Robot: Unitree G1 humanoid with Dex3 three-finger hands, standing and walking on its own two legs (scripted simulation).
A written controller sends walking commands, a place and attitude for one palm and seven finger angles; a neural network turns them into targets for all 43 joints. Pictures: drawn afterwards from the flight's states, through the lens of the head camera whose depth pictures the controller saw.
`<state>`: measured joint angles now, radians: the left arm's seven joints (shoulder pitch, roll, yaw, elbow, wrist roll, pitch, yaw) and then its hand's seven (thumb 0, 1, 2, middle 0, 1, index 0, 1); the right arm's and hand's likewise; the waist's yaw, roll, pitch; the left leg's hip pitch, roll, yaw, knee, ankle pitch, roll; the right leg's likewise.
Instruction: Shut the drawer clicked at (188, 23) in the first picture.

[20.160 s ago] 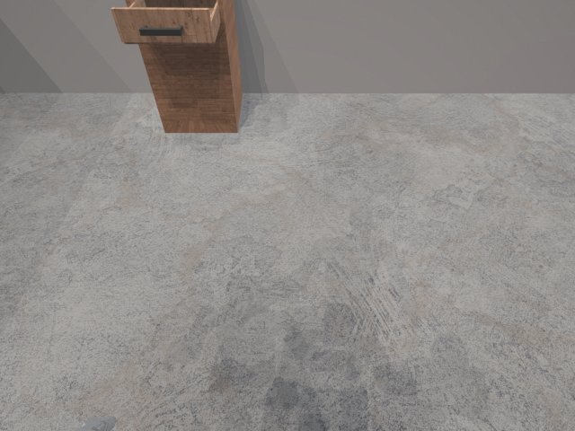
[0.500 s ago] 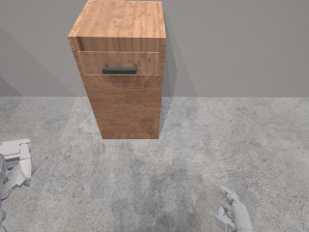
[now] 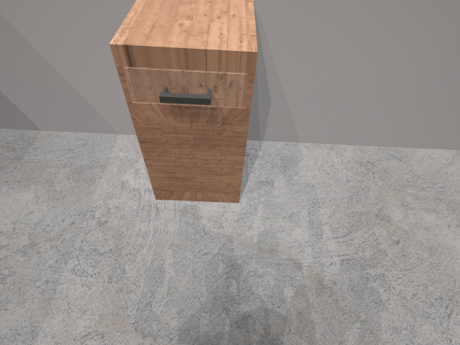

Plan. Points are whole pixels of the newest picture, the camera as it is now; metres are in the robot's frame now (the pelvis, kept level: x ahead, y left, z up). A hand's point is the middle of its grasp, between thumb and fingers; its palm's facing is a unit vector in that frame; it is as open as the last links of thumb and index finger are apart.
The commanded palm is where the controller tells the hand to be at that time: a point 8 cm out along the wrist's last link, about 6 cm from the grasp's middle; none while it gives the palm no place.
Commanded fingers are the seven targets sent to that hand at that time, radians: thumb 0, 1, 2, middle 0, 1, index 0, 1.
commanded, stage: let the arm hang, fingers relaxed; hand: left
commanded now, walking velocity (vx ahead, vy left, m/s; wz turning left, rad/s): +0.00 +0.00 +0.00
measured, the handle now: (186, 94) +0.84 +0.19 -0.08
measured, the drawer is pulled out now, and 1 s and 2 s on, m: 0.00 0.00 0.00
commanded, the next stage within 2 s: look to check the result in 0.64 s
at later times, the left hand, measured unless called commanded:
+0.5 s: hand out of the picture -0.02 +0.13 -0.18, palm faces +0.05 -0.99 -0.13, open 7.3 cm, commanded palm none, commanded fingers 0.00 0.90 0.90 -0.20 -0.30 -0.20 -0.30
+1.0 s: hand out of the picture -0.02 +0.13 -0.17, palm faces +0.05 -0.98 -0.17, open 7.4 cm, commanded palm none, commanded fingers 0.00 0.90 0.90 -0.20 -0.30 -0.20 -0.30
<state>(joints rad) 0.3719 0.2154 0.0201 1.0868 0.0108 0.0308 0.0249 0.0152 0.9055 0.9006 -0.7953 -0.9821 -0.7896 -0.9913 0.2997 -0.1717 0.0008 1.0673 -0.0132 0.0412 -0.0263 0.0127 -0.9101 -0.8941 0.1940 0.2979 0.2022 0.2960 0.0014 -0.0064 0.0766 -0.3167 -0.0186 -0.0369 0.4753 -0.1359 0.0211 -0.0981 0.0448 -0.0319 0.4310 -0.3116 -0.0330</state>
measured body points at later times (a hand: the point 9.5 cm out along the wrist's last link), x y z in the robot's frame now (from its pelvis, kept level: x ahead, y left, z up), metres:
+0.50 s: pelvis +0.01 -0.01 +0.00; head +0.01 -0.01 +0.45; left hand -0.02 +0.18 -0.16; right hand -0.03 -0.20 -0.17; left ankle +0.07 +0.10 -0.74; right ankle -0.05 -0.10 -0.74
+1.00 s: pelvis +0.02 -0.02 +0.00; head +0.04 -0.02 +0.45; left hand -0.02 +0.19 -0.16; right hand +0.00 -0.22 -0.17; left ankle +0.07 +0.10 -0.74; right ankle -0.05 -0.10 -0.74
